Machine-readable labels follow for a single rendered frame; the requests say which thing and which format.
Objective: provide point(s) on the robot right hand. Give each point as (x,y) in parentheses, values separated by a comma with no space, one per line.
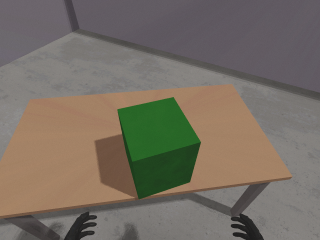
(250,228)

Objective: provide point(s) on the carton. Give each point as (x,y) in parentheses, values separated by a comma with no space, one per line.
(160,144)

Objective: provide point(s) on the table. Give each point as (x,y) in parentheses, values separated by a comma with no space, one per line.
(69,153)

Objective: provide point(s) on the robot left hand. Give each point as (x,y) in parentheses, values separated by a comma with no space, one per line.
(75,231)

